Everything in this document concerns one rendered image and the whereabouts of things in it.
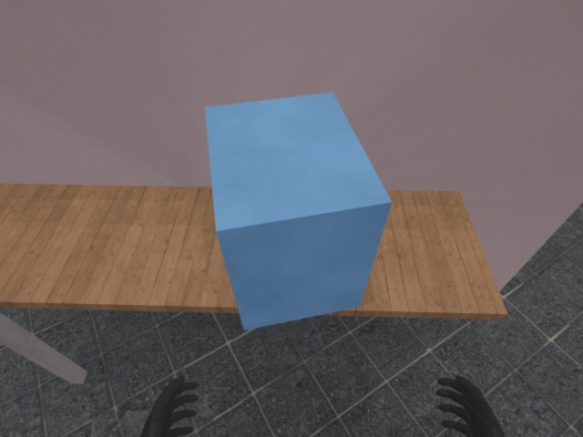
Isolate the carton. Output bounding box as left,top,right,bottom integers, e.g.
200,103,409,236
205,92,392,330

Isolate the robot right hand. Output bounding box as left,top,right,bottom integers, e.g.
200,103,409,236
436,375,505,437

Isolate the robot left hand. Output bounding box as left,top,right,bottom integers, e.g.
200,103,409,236
140,376,199,437

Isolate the table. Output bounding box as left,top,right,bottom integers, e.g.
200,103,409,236
0,183,507,384

